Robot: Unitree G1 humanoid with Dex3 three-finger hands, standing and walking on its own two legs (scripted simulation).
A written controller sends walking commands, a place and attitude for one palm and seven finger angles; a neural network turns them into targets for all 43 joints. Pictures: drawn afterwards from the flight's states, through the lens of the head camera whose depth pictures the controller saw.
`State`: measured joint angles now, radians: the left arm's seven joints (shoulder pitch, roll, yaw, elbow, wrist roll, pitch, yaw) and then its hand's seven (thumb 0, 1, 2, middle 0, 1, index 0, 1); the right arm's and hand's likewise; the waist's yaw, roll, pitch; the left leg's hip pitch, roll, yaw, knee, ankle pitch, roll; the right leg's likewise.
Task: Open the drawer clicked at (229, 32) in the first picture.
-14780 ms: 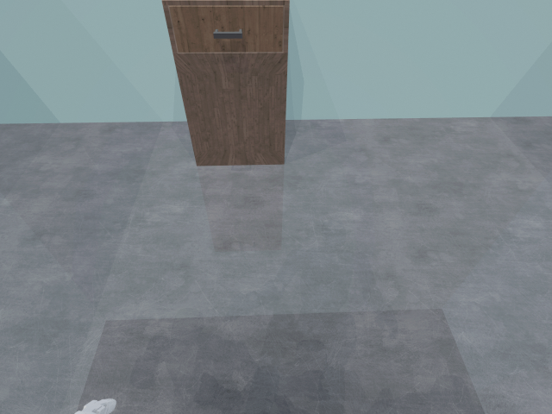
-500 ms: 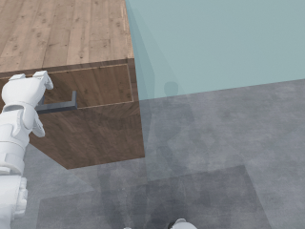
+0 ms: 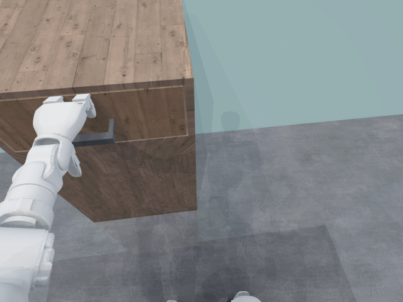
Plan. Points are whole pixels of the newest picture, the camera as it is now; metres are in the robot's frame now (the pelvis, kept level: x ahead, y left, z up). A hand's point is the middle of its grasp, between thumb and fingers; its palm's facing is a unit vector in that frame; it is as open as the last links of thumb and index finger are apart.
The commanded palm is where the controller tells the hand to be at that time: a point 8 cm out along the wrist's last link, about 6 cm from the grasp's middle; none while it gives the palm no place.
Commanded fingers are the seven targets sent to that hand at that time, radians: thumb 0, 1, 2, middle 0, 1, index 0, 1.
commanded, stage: move the hooked fingers above the handle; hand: left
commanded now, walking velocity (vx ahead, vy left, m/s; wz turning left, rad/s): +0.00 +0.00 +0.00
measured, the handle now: (89, 132) +0.49 +0.27 -0.01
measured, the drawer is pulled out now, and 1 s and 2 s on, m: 0.00 0.00 0.00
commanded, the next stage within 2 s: lower the fingers behind the handle in 0.46 s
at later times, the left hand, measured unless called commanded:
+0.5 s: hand (73, 135) +0.45 +0.28 +0.04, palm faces -0.07 +0.00 -1.00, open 13.5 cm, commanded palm +0.44 +0.27 +0.12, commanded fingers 0.00 -0.50 0.30 -0.30 -1.20 -0.30 -1.20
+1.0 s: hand (74, 136) +0.45 +0.27 +0.04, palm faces -0.04 +0.00 -1.00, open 13.6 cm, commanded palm +0.44 +0.27 +0.08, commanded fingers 0.00 -0.50 0.30 -0.30 -1.20 -0.30 -1.20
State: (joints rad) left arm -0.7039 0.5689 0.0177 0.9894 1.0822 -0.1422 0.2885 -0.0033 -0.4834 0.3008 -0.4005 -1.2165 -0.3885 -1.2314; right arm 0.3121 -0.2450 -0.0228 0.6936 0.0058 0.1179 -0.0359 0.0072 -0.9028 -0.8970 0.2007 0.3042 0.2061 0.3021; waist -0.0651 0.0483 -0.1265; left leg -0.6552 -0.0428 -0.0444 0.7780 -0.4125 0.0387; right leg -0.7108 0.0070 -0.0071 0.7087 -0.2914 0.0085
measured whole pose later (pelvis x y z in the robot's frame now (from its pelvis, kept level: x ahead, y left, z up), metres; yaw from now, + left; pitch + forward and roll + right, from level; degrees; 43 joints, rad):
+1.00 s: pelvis +0.00 -0.01 +0.00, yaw +0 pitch +18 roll -1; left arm -0.71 0.57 0.02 1.00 1.07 -0.15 0.31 0.00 -0.48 0.30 -0.33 -1.22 -0.34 -1.22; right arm 0.33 -0.27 -0.04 0.69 0.00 0.11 -0.04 0.01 -0.90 -0.90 0.20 0.30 0.21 0.30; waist -0.05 0.04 -0.13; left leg -0.67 -0.03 -0.05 0.78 -0.42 0.03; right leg -0.74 0.01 -0.01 0.73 -0.30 0.00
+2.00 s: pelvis -0.04 -0.01 -0.03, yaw +0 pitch +22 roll -2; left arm -0.86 0.63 0.00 1.13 1.07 -0.10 0.32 0.00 -0.48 0.30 -0.32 -1.30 -0.33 -1.25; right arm 0.34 -0.27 0.00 0.68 0.01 0.07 -0.04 0.01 -0.90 -0.90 0.20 0.30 0.21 0.30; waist -0.10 0.04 -0.16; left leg -0.94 -0.04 -0.04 0.99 -0.44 0.03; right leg -0.99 0.02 -0.01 0.91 -0.31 0.00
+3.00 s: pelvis +0.02 +0.00 +0.00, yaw +0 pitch +16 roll -2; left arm -0.61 0.54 0.01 0.85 1.03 -0.12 0.27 0.00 -0.48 0.30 -0.39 -1.22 -0.40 -1.22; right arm 0.29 -0.27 -0.05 0.69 0.01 0.11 -0.03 0.01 -0.90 -0.90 0.20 0.30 0.20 0.30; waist -0.03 0.06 -0.13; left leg -0.60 -0.04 -0.05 0.75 -0.43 0.04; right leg -0.65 0.01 -0.01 0.68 -0.31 0.01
